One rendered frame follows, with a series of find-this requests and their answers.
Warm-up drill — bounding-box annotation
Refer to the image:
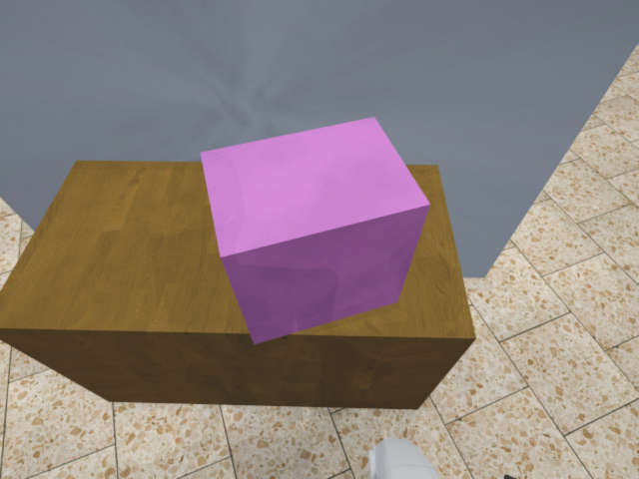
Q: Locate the robot right thigh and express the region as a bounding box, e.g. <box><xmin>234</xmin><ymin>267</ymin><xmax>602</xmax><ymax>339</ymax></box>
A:
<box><xmin>368</xmin><ymin>438</ymin><xmax>440</xmax><ymax>479</ymax></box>

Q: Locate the pedestal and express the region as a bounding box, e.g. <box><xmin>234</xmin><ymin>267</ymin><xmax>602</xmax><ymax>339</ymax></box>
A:
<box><xmin>0</xmin><ymin>161</ymin><xmax>476</xmax><ymax>410</ymax></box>

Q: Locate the carton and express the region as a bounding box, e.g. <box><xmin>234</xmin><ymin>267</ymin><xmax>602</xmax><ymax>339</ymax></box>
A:
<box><xmin>201</xmin><ymin>117</ymin><xmax>430</xmax><ymax>344</ymax></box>

